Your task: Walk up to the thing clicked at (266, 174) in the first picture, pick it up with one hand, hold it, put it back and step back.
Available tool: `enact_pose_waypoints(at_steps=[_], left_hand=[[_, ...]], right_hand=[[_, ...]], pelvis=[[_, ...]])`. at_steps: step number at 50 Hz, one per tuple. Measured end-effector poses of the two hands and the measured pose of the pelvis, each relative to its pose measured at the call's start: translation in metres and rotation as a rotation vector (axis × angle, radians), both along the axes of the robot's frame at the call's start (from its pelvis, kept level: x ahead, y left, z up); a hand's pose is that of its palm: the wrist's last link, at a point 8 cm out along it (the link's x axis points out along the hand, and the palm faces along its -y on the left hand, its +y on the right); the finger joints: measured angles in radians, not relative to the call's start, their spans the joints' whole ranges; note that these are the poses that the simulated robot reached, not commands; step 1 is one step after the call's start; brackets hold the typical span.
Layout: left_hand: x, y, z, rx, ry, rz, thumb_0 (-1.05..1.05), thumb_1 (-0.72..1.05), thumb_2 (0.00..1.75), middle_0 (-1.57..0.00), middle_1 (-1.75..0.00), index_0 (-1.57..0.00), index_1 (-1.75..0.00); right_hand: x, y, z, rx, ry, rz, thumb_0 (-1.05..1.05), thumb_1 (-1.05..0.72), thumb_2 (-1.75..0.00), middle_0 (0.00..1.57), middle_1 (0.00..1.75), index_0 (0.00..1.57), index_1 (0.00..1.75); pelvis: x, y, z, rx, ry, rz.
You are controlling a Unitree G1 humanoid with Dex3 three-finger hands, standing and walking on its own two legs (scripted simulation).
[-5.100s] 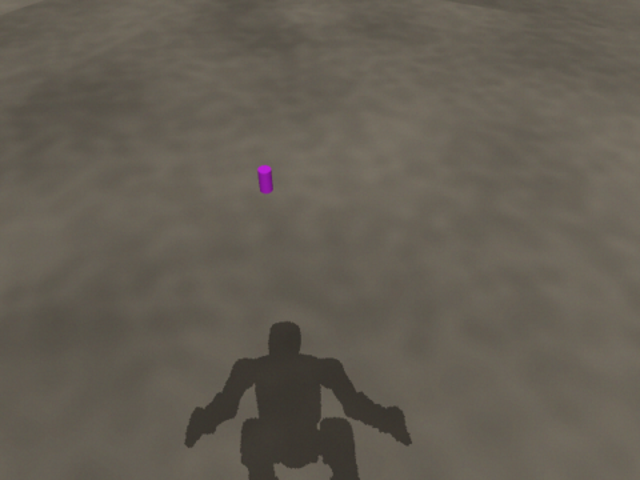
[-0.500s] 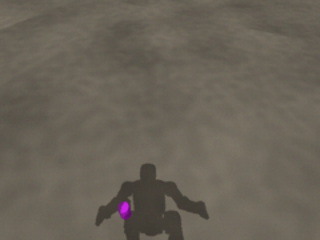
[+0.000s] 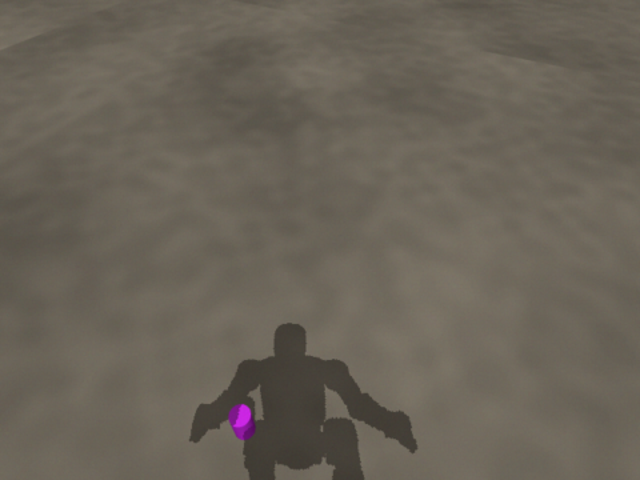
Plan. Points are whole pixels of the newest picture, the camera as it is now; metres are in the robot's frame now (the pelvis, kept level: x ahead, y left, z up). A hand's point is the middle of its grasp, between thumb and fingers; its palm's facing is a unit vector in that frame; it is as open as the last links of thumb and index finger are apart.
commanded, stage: walk up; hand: left
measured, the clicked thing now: (242, 422) +0.42 +0.21 -0.72
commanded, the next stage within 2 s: none
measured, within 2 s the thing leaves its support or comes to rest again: neither
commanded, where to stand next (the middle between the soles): +0.03 -0.01 m, yaw -1 degrees
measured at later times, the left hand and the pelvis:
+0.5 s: hand out of the picture +0.06 +0.29 -0.19, palm faces +0.01 -0.94 -0.34, open 7.3 cm; pelvis -0.08 +0.03 -0.03, yaw +2 degrees
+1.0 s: hand out of the picture +0.06 +0.24 -0.14, palm faces -0.07 -0.90 -0.43, open 7.3 cm; pelvis -0.05 -0.03 -0.01, yaw -2 degrees
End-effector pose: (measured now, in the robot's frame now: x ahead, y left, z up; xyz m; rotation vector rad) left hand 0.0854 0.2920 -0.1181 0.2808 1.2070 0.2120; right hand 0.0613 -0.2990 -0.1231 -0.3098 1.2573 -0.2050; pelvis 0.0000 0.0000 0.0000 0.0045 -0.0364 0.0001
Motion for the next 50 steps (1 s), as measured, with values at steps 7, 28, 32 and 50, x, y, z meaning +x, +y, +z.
enact_pose_waypoints(at_steps=[7,28,32,50], left_hand=[[0.002,0.001,0.0,0.001,-0.006,0.007,0.0,0.91,0.9,-0.2,-0.3,-0.21,-0.3],[-0.053,0.045,-0.035,-0.013,-0.036,-0.016,0.0,0.91,0.9,-0.2,-0.3,-0.21,-0.3],[-0.087,0.048,-0.033,-0.02,0.045,-0.017,0.0,0.91,0.9,-0.2,-0.3,-0.21,-0.3],[-0.028,-0.012,0.022,0.109,-0.112,-0.129,0.0,0.91,0.9,-0.2,-0.3,-0.21,-0.3]], right_hand=[[0.002,-0.001,-0.001,0.0,-0.007,0.0,0.0,-0.9,-0.9,0.2,0.3,0.2,0.3],[-0.109,0.013,0.009,-0.127,0.084,0.008,0.0,-0.9,-0.9,0.2,0.3,0.2,0.3],[-0.122,0.015,0.02,-0.125,0.054,-0.014,0.0,-0.9,-0.9,0.2,0.3,0.21,0.3],[-0.109,-0.059,-0.011,-0.035,0.023,-0.077,0.01,-0.9,-0.9,0.2,0.3,0.2,0.3]], pelvis=[[-0.003,-0.001,-0.001,0.003,0.006,0.002],[-0.084,0.031,-0.023,-0.008,-0.001,0.039],[-0.084,0.031,-0.014,-0.012,0.001,0.012],[-0.049,-0.031,-0.014,-0.005,-0.023,-0.042]])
